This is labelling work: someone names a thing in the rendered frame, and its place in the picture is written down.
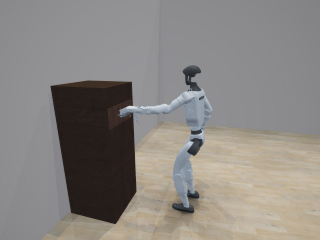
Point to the drawer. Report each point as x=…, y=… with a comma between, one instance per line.
x=113, y=112

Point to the left robot hand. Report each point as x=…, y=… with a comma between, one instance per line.
x=130, y=109

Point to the robot right forearm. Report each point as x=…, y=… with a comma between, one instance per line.
x=206, y=118

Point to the robot left forearm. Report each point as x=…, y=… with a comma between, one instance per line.
x=149, y=110

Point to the left robot upper arm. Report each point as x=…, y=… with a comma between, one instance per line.
x=185, y=98

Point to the robot right foot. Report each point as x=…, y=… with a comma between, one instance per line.
x=193, y=195

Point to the handle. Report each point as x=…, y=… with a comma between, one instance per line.
x=125, y=114

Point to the right robot upper arm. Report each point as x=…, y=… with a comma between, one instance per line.
x=208, y=109

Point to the humanoid robot head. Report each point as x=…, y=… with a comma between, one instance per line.
x=191, y=71

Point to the cabinet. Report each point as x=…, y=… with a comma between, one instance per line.
x=99, y=163

